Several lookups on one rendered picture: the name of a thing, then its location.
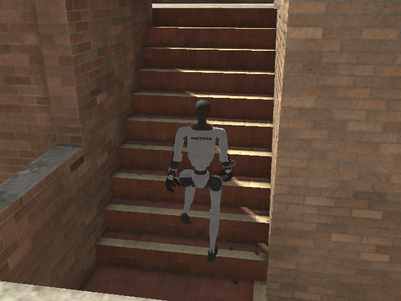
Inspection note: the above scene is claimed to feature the right robot hand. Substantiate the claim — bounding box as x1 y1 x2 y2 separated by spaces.
219 170 233 182

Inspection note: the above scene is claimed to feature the left robot upper arm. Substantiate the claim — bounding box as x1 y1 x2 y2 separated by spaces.
173 127 189 162

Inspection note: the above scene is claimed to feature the left robot forearm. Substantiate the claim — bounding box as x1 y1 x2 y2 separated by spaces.
167 152 179 180

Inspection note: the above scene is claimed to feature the right robot upper arm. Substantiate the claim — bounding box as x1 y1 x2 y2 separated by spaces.
215 127 229 162

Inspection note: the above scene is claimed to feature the left robot hand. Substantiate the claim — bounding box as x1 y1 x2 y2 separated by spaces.
165 178 180 193

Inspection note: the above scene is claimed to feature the right robot forearm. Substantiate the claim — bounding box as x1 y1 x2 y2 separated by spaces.
222 153 232 173

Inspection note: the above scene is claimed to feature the left robot foot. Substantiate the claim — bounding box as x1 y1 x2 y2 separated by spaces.
180 213 190 224

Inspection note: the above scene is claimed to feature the robot right shin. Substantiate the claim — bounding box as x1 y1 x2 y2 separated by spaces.
209 209 220 253

